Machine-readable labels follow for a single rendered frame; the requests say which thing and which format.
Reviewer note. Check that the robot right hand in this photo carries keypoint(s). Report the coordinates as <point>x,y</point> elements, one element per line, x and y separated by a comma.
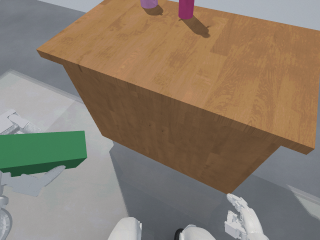
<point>239,226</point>

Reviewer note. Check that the left robot forearm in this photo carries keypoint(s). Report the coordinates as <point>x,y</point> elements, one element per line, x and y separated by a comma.
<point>6,220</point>

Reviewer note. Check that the sponge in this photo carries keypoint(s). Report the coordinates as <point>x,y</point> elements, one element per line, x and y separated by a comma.
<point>33,153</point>

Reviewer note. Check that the robot right shin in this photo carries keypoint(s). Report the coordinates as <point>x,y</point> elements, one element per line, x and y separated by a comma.
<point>191,225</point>

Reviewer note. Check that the robot left hand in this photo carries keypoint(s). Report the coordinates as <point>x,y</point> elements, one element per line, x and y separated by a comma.
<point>11,123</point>

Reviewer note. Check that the table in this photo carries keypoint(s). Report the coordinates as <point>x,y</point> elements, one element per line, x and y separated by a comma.
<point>211,97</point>

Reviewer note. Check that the robot left thigh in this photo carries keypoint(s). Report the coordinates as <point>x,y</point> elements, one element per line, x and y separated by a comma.
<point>127,228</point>

